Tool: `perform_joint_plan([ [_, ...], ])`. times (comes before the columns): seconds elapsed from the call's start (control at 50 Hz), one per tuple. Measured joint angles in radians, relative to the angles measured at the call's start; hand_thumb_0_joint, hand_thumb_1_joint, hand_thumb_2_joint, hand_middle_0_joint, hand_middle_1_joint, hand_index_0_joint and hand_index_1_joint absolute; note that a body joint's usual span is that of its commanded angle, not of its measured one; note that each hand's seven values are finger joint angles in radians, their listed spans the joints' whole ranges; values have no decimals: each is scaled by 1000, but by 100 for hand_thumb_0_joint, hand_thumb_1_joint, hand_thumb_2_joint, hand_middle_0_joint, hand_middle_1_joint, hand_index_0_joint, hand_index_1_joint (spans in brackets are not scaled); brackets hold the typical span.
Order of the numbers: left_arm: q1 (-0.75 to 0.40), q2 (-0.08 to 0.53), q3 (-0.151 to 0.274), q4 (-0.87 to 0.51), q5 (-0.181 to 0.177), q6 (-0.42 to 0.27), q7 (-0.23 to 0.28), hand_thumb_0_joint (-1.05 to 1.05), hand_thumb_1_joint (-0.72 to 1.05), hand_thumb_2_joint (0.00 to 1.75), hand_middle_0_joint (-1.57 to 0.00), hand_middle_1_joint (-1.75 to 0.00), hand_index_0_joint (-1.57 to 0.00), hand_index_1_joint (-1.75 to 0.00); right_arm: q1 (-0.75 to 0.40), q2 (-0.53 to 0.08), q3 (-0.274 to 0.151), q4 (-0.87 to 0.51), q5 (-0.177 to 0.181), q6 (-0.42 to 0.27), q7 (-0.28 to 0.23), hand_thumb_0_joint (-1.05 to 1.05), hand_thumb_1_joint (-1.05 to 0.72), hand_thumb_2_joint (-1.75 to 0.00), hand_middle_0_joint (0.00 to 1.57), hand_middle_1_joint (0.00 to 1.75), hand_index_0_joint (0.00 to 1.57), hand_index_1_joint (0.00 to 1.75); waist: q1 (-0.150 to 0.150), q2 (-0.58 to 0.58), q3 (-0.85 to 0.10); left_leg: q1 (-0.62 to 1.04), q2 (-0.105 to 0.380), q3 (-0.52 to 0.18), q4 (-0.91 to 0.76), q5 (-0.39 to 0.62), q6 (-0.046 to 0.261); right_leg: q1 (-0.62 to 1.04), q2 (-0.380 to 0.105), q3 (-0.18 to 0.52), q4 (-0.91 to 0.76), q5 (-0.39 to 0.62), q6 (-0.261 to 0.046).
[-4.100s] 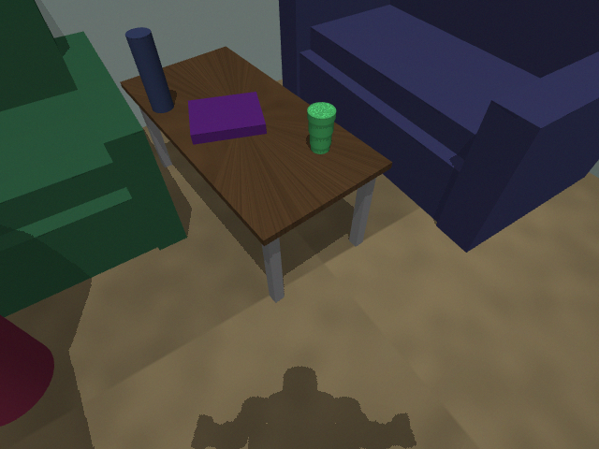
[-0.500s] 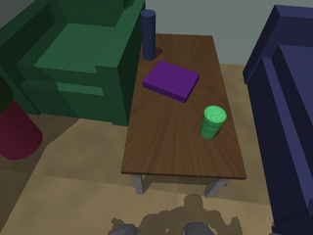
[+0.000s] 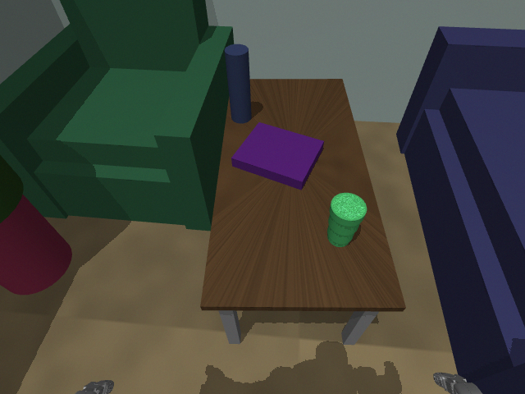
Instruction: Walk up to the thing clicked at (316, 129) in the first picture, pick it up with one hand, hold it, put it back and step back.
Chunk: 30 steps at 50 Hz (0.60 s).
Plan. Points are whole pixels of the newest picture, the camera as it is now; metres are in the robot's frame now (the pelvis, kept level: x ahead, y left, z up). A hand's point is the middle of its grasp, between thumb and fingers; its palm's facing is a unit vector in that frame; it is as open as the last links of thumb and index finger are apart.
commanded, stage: walk up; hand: right
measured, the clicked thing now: (343, 222) +0.56 -0.20 -0.25
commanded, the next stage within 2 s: stand in 0.56 s
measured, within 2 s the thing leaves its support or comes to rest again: neither
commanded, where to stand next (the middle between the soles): +0.05 +0.01 m, yaw -1 degrees
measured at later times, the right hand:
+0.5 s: hand out of the picture +0.08 -0.26 -0.16, palm faces +0.04 +0.94 -0.33, open 7.4 cm
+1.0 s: hand out of the picture +0.10 -0.26 -0.15, palm faces +0.01 +0.94 -0.33, open 7.4 cm
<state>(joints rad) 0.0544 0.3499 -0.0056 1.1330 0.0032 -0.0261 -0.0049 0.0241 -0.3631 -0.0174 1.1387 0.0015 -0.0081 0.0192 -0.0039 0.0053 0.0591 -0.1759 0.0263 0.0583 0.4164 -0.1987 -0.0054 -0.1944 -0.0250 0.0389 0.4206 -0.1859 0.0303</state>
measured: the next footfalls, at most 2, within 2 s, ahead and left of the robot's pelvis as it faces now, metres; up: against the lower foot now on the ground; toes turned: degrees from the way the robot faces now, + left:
none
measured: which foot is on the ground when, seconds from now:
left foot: down 0.00-1.00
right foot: down 0.00-1.00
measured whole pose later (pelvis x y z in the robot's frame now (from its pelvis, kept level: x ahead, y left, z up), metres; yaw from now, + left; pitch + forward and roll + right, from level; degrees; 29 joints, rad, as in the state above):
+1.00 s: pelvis +0.02 +0.00 +0.01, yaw +0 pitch -2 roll +0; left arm 0.09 0.35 0.01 1.13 0.01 -0.02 -0.01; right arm 0.07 -0.35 -0.02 1.14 -0.01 -0.01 0.02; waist -0.02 0.00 0.05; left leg -0.11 0.03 0.06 0.32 -0.18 -0.01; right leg -0.13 -0.02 0.04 0.32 -0.16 0.03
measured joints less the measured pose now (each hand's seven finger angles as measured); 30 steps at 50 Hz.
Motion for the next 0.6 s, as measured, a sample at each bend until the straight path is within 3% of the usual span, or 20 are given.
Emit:
perform_joint_plan([
  [0.6,33,-1,14,19,8,17,2,0,90,89,-21,-30,-20,-30,49,14,-12,20,-7,10,-3,1,-90,-90,20,30,20,30,-11,-2,9,48,3,22,-62,11,-1,34,4,20,-51,13,2],
])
